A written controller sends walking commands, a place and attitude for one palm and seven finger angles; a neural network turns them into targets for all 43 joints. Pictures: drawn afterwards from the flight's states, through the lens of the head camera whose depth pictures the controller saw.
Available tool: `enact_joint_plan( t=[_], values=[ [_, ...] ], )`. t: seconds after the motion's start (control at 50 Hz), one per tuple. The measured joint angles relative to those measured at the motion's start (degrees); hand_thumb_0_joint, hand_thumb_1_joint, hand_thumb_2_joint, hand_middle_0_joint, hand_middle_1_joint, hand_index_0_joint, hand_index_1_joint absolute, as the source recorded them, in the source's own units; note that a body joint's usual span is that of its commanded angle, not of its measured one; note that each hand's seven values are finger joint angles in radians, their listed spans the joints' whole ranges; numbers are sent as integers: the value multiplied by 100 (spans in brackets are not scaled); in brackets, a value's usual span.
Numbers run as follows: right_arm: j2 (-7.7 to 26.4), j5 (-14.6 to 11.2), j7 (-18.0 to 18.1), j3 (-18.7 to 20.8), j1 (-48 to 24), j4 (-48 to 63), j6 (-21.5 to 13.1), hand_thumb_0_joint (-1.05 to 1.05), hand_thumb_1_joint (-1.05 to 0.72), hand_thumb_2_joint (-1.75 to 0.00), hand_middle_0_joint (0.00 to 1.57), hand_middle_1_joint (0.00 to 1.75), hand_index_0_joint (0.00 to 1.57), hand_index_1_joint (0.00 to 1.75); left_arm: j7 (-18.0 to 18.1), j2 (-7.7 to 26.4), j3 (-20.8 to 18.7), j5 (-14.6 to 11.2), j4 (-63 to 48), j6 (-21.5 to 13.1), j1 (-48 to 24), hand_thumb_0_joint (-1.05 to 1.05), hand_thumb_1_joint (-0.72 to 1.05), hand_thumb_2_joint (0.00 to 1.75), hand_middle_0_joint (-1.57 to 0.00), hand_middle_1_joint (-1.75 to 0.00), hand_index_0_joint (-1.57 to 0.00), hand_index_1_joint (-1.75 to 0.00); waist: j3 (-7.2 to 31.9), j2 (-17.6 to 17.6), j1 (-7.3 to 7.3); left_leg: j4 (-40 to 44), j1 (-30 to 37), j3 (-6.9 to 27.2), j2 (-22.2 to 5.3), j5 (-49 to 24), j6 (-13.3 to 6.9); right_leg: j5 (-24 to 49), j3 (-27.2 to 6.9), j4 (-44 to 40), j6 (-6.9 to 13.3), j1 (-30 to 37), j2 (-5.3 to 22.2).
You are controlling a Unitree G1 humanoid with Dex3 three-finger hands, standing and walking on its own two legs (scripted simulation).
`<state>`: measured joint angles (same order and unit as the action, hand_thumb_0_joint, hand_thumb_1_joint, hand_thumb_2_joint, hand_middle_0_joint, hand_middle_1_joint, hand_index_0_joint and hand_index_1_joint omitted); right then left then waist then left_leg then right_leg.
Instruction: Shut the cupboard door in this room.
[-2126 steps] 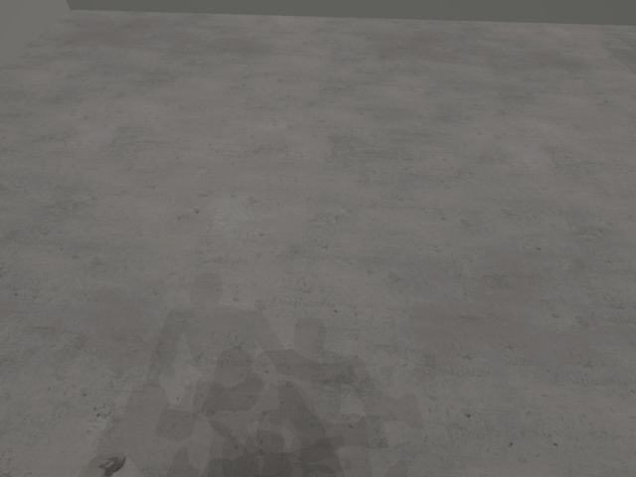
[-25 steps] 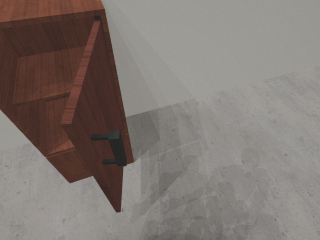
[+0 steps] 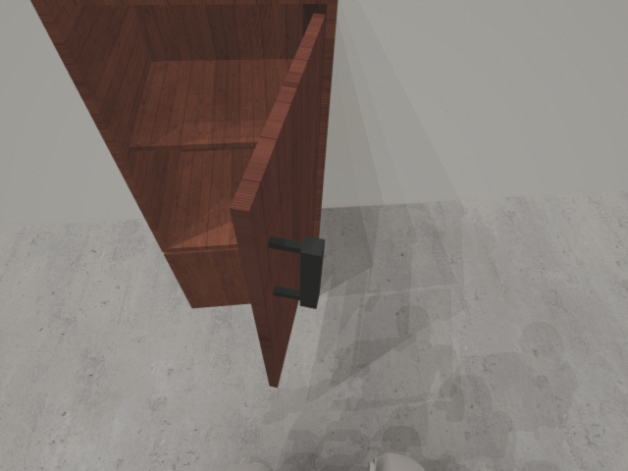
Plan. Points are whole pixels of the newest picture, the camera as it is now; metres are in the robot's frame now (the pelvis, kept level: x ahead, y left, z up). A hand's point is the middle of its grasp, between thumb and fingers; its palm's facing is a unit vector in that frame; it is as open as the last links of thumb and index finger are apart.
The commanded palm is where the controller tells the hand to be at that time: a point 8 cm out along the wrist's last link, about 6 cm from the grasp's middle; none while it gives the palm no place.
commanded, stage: turn or walk to find it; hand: left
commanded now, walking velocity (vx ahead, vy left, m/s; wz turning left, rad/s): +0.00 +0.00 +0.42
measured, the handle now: (295, 272) +0.35 +0.05 +0.04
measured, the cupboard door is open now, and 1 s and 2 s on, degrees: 73 73 73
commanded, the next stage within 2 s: stand and wait in 0.10 s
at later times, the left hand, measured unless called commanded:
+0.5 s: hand out of the picture +0.01 +0.13 -0.14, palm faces +0.26 -0.92 -0.28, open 7.3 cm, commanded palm none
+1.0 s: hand out of the picture -0.02 +0.17 -0.16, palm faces +0.47 -0.84 -0.27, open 7.4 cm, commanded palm none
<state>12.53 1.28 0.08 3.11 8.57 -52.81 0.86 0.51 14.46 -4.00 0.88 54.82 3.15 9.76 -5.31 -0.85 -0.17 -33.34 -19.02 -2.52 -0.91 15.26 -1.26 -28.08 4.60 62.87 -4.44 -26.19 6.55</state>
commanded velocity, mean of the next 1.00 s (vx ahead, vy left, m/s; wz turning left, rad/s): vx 0.00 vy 0.00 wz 0.38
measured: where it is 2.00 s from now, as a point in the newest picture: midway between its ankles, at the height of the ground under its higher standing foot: outside the picture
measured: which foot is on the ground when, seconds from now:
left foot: down 0.00-0.22, up 0.24-0.68, down 0.70-1.00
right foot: up 0.00-0.20, down 0.22-0.72, up 0.74-1.00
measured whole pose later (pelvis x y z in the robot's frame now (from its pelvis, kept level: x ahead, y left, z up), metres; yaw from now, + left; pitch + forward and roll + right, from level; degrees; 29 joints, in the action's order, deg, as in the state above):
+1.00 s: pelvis +0.01 -0.05 +0.01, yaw +25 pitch +0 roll +1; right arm 11.0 1.3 0.2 2.8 7.2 -55.2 1.6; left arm 0.6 12.7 -3.3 0.5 55.3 2.1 10.4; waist -4.5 0.3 -0.9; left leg -28.2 -13.3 0.6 0.2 15.1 0.3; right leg -25.3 3.3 47.7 -5.0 -22.2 5.2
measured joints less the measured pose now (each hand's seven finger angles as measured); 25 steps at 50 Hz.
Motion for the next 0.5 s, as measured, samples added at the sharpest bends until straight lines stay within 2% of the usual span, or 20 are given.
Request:
enact_joint_plan(
  t=[0.12,0.16,0.2,0.22,0.26,0.3,0.34,0.38,0.44,0.5],
  values=[
    [-77,11,-20,-11,177,-106,65,1,-90,-90,20,30,20,30,-10,-39,39,-25,-224,-76,-173,0,91,90,-20,-30,-20,-30,124,120,62,473,129,306,120,-306,88,253,-220,-945,-21,131,-183],
    [-84,21,-27,4,210,-134,93,1,-90,-90,20,30,20,30,-2,-91,69,-38,-257,-105,-202,0,91,90,-20,-30,-20,-30,141,183,100,442,102,405,148,-307,151,295,-204,-1501,1,341,-257],
    [-85,13,-26,21,247,-179,116,1,-90,-90,20,30,20,30,2,-146,110,-49,-269,-178,-174,0,91,90,-20,-30,-20,-30,175,234,107,298,38,483,178,-242,237,679,-140,-2331,29,696,-332],
    [-82,-4,-26,31,270,-209,120,1,-90,-90,20,30,20,30,9,-175,132,-40,-263,-234,-137,0,91,90,-20,-30,-20,-30,200,257,93,153,-21,513,192,-168,289,903,-99,-2734,163,877,-358],
    [-26,-33,-18,72,274,-282,170,1,-90,-90,20,30,20,30,27,-322,188,-3,-208,-300,-66,0,91,90,-20,-30,-20,-30,181,425,107,-474,-204,615,199,485,277,887,43,-2698,518,950,-409],
    [3,-27,-17,105,283,-341,255,1,-90,-90,20,30,20,30,36,-439,219,5,-188,-317,65,0,91,90,-20,-30,-20,-30,187,423,85,-1543,-496,594,301,1026,259,829,119,-2743,659,1044,-337],
    [42,-23,-32,135,273,-387,278,1,-90,-90,20,30,20,30,51,-540,231,6,-134,-307,179,0,91,90,-21,-30,-20,-30,157,422,84,-2466,-728,517,295,998,285,889,199,-2933,684,1187,-280],
    [69,-24,-48,150,276,-418,277,1,-90,-90,20,30,19,30,58,-607,236,6,-75,-308,277,0,91,90,-21,-30,-21,-30,130,407,92,-2968,-835,451,217,830,347,962,302,-3106,690,1296,-233],
    [73,-32,-58,155,293,-478,289,1,-90,-90,20,30,19,30,84,-638,207,15,1,-330,399,0,91,90,-21,-30,-21,-30,109,340,72,-3052,-786,402,85,739,436,1011,471,-3271,707,1388,-166],
    [66,-40,-51,129,259,-550,316,1,-91,-90,20,30,19,30,77,-599,185,29,55,-360,503,0,92,90,-21,-30,-21,-30,76,252,6,-2613,-579,333,-15,865,488,1015,634,-3339,715,1422,-95]
  ],
)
